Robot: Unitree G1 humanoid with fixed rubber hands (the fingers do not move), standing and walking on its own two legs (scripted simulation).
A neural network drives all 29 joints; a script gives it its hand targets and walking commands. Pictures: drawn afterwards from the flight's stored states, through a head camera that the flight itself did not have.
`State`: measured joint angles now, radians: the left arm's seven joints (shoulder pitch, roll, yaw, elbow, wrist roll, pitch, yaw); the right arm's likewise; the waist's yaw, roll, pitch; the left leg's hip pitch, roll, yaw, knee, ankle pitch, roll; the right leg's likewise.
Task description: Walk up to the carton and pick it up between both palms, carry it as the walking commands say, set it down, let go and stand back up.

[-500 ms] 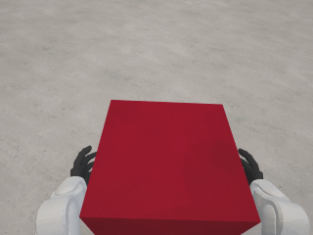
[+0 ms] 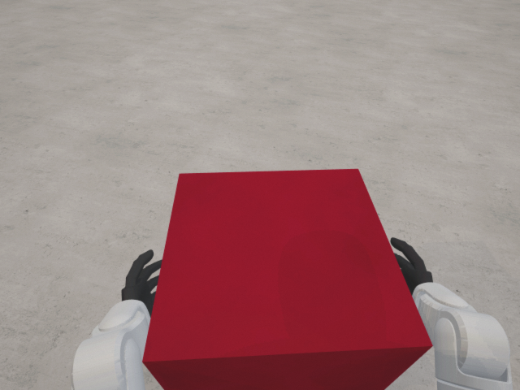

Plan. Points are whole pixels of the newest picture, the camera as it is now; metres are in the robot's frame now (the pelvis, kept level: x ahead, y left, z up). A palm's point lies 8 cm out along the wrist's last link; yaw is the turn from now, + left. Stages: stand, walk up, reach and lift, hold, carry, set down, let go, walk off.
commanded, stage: carry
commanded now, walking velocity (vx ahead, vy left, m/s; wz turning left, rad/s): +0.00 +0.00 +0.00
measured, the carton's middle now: (273, 293) +0.27 +0.00 +0.01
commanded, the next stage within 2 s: none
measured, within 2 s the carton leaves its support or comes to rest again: neither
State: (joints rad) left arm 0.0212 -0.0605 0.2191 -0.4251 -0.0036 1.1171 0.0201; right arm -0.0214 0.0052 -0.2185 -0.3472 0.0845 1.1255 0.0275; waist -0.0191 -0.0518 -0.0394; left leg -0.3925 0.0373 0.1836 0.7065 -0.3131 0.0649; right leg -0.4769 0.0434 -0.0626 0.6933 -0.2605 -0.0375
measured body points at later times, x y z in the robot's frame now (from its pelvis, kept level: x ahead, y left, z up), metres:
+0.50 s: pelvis -0.07 -0.05 +0.01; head -0.10 -0.04 +0.46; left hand +0.20 +0.11 +0.08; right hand +0.16 -0.27 +0.07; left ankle +0.04 +0.07 -0.71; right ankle +0.02 -0.15 -0.71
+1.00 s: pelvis -0.14 -0.02 -0.01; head -0.10 -0.02 +0.44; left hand +0.16 +0.13 +0.04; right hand +0.09 -0.25 +0.04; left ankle -0.07 +0.08 -0.70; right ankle -0.01 -0.16 -0.72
